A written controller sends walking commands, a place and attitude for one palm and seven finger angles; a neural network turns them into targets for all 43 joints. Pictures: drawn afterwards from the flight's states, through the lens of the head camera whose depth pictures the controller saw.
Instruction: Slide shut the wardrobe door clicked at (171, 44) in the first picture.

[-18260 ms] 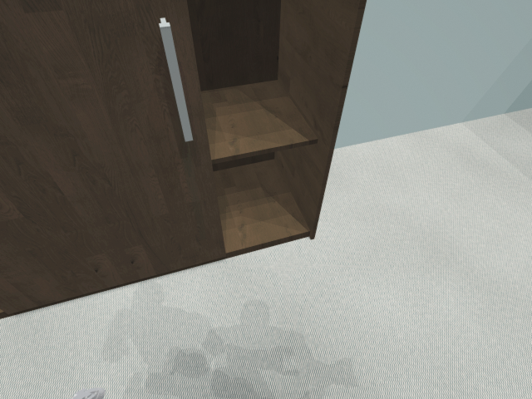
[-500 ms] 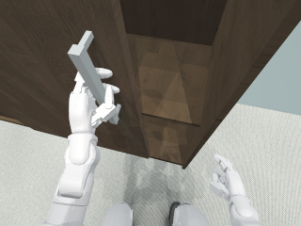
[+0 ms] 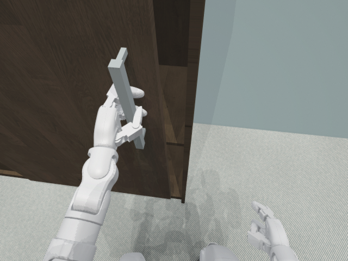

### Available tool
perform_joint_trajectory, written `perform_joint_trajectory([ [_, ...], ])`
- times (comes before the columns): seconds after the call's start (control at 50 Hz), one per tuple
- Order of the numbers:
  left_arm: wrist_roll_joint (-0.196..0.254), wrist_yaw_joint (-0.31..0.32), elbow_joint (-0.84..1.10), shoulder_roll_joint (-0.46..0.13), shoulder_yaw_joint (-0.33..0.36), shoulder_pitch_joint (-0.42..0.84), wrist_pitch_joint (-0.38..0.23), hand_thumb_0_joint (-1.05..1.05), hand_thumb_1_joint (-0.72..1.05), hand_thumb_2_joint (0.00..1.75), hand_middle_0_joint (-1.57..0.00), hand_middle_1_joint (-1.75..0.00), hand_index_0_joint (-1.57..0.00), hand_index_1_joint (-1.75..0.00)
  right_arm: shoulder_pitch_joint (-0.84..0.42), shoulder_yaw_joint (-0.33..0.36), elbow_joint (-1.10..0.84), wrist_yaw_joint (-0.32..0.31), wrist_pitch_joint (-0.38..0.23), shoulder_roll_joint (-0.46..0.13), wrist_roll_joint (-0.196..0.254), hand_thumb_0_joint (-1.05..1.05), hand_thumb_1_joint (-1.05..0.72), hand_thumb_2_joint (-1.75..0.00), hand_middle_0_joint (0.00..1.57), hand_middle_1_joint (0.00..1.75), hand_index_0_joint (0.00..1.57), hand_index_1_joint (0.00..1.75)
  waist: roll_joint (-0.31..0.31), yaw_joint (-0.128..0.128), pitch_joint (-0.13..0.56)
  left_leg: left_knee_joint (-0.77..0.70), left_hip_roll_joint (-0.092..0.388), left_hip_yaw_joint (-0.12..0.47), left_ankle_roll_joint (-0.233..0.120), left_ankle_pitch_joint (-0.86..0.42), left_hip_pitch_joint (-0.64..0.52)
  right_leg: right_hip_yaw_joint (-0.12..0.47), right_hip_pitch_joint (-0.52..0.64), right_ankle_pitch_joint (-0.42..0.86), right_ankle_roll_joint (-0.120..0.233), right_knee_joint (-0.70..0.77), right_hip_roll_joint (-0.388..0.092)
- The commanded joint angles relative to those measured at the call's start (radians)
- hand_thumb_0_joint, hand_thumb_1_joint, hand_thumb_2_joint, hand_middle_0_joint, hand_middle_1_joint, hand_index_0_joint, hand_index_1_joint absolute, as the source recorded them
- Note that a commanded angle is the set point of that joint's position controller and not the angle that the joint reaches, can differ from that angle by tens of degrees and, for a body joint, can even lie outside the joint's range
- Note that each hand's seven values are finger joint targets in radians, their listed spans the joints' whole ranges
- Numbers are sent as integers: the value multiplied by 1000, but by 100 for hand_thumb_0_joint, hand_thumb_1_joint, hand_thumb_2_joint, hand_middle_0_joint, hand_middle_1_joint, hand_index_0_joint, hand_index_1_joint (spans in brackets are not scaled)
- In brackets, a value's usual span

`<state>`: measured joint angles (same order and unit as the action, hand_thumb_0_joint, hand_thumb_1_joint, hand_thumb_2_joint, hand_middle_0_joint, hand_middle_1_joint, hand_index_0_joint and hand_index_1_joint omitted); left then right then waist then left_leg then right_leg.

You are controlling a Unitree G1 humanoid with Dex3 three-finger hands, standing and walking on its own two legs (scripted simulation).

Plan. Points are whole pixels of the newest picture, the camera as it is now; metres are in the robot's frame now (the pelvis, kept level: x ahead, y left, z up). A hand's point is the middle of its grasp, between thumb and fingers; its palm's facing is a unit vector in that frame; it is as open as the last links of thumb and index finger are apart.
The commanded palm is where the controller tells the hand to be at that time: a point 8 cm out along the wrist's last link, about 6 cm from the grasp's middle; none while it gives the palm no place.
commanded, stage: step sideways, sliding the door along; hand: left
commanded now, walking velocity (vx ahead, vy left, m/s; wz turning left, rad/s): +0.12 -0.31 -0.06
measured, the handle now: (133, 108) +0.40 +0.14 +0.10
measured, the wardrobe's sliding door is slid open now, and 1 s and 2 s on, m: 0.06 0.00 0.00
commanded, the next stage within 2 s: stop walking and hold the door there in 0.78 s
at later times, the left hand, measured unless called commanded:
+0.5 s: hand (173, 125) +0.36 +0.04 +0.11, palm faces +0.33 -0.94 -0.09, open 6.3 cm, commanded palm +0.32 +0.02 +0.11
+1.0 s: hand (171, 124) +0.36 +0.05 +0.11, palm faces +0.54 -0.79 -0.30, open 6.8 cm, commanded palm +0.31 +0.07 +0.11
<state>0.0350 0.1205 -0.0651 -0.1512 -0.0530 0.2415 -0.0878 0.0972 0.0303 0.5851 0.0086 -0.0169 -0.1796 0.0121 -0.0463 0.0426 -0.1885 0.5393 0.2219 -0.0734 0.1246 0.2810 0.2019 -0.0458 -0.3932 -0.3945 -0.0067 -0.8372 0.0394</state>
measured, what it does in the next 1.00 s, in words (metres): steps to the right: right foot, then left foot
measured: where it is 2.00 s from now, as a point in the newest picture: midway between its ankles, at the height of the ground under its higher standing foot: outside the picture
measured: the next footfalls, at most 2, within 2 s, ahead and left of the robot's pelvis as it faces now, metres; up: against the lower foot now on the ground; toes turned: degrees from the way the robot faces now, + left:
right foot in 0.06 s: +0.05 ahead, -0.14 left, +0.00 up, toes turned -3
left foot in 0.24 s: +0.01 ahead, +0.09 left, +0.00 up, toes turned +4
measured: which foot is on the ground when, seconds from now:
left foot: down 0.00-0.08, up 0.10-0.22, down 0.24-0.50, up 0.52-0.64, down 0.66-0.94, up 0.96-1.00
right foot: up 0.00-0.04, down 0.06-0.24, up 0.26-0.48, down 0.50-0.66, up 0.68-0.90, down 0.92-1.00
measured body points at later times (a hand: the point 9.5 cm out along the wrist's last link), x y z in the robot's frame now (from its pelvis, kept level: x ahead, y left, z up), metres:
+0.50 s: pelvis -0.05 -0.16 -0.01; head -0.01 -0.17 +0.44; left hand +0.33 +0.09 +0.12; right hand +0.10 -0.37 -0.13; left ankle -0.03 +0.08 -0.73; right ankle -0.02 -0.29 -0.73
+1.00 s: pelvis +0.02 -0.28 -0.01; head +0.09 -0.29 +0.43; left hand +0.33 +0.09 +0.12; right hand +0.21 -0.51 -0.12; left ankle -0.03 -0.09 -0.68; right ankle +0.07 -0.41 -0.73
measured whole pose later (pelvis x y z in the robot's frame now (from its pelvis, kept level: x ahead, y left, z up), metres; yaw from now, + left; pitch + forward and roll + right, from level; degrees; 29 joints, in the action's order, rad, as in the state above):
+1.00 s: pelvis +0.02 -0.28 -0.01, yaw -1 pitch -4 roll -2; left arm 0.08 0.13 -0.37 -0.45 0.41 0.29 -0.11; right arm 0.08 0.02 0.65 0.00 -0.02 -0.24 0.06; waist -0.08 0.06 -0.23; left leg 1.05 0.18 0.06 0.04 0.52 0.33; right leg -0.07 -0.31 -0.28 0.00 -0.65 -0.01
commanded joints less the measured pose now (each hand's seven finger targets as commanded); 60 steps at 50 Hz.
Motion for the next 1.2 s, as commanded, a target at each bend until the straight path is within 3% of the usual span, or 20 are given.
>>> perform_joint_trajectory([
  [0.0,-32,-76,244,50,-143,452,-101,0,90,90,-45,-140,-45,-140,-69,15,-139,-1,-10,-106,29,0,-90,-90,20,30,20,30,-111,-74,428,81,165,11,-175,-457,-133,-9,232,211,0,274,-54],
  [0.1,-4,-51,196,-41,-58,445,-72,0,90,90,-45,-140,-45,-140,-48,26,-77,-45,-32,-101,12,0,-90,-90,20,30,20,30,361,-67,506,469,-148,54,-101,265,152,335,377,995,202,382,-281],
  [0.18,0,-38,174,-46,-35,530,-94,0,90,90,-45,-140,-45,-140,-19,2,-45,-62,-18,-93,1,0,-90,-90,20,30,20,30,156,-92,525,-100,-139,-19,-114,-72,-68,192,301,733,142,231,-198],
  [0.22,20,-52,142,-11,-78,530,-92,0,90,90,-45,-140,-45,-140,-30,36,-82,-59,-11,-174,0,0,-90,-90,20,30,20,30,-200,-79,465,-223,239,362,-262,-488,-329,67,-92,171,18,-59,-44],
  [0.24,19,-63,100,36,-110,526,-81,0,90,90,-45,-140,-45,-140,-61,16,-100,-41,-3,-125,5,0,-90,-90,20,30,20,30,-182,-57,435,-262,340,483,-355,-484,-287,103,-143,-53,-3,-254,-9],
  [0.4,26,-62,-33,127,-183,771,-66,0,90,90,-45,-140,-45,-140,14,13,-95,-19,-9,-151,46,0,-90,-90,20,30,20,30,-249,-79,461,-45,120,49,-225,-379,-189,-52,137,29,18,173,-34],
  [0.46,26,-53,-61,68,-140,764,-66,0,90,90,-45,-140,-45,-140,8,2,-96,-26,-13,-132,69,0,-90,-90,20,30,20,30,-72,-72,473,131,1,-5,-154,-217,-105,-24,307,283,24,430,-51],
  [0.5,23,-31,-164,-40,-53,708,-49,0,90,90,-45,-140,-45,-140,28,22,-42,-40,-13,-124,65,0,-90,-90,20,30,20,30,390,-71,478,391,-165,-12,-99,134,155,287,428,607,155,467,-251],
  [0.52,26,-25,-166,-70,-22,710,-45,0,90,90,-45,-140,-45,-140,15,36,-19,-45,-21,-162,54,0,-90,-90,20,30,20,30,390,-53,462,507,-169,43,-107,275,211,347,421,669,208,460,-282],
  [0.6,37,-12,-11,-22,-60,741,-91,0,90,90,-45,-140,-45,-140,43,4,0,-55,-17,-121,33,0,-90,-90,20,30,20,30,33,-115,499,-193,-124,-21,-124,-191,-125,97,322,805,120,85,-212],
  [0.64,63,-35,38,-14,-69,667,-91,0,90,90,-45,-140,-45,-140,0,41,-71,-27,-7,-174,32,0,-90,-90,20,30,20,30,-255,-69,503,-181,308,452,-306,-685,-448,78,-137,-74,10,-215,-64],
  [0.66,56,-47,-28,20,-85,618,-72,0,90,90,-45,-140,-45,-140,0,37,-75,-14,7,-171,49,0,-90,-90,20,30,20,30,-112,-69,430,-174,303,434,-358,-638,-421,99,-209,-85,3,-243,-58],
  [0.74,38,-38,86,-68,-28,638,-90,0,90,90,-45,-140,-45,-140,0,41,-73,2,1,-170,43,0,-90,-90,20,30,20,30,-323,-70,392,-75,198,138,-283,-704,-388,42,-159,-22,17,-108,-104],
  [0.86,23,-39,150,-124,25,490,-90,0,90,90,-45,-140,-45,-140,0,43,-129,5,-20,-184,56,0,-90,-90,20,30,20,30,-227,-66,397,146,83,-33,-174,-624,-251,-91,231,313,4,328,-22],
  [0.88,-28,9,-160,-831,668,350,-96,0,90,90,-45,-140,-45,-140,56,67,-42,-11,-14,-247,51,0,-90,-90,20,30,20,30,-109,-23,408,282,13,-108,-193,-525,-158,-58,273,582,8,387,-41],
  [0.92,-13,-16,-184,-671,537,226,-68,0,90,90,-45,-140,-45,-140,28,56,-68,-16,-41,-189,46,0,-90,-90,20,30,20,30,232,-13,481,708,-196,1,-101,309,262,335,557,1243,189,373,-328],
  [0.96,1,0,-49,-606,511,283,-94,0,90,90,-45,-140,-45,-140,-13,25,-55,-36,-81,-164,53,0,-90,-90,20,30,20,30,216,-20,462,697,-155,145,-108,339,260,392,446,1105,230,358,-390],
  [1.04,-10,45,-81,-609,596,150,-99,0,90,90,-45,-140,-45,-140,-2,-1,-26,-81,-88,-166,43,0,-90,-90,20,30,20,30,162,-47,498,-20,-188,42,-115,38,51,188,441,990,115,284,-284],
  [1.12,-3,37,7,-482,480,76,-96,0,90,90,-45,-140,-45,-140,-12,38,-72,-81,-92,-231,45,0,-90,-90,20,30,20,30,-121,-35,393,-151,56,211,-211,-471,-133,87,119,154,10,254,-105],
  [1.18,-26,56,16,-548,520,48,-88,0,90,90,-45,-140,-45,-140,2,11,-68,-82,-114,-196,24,0,-90,-90,20,30,20,30,-285,-35,334,-200,31,162,-214,-539,-136,19,87,9,17,199,-74],
])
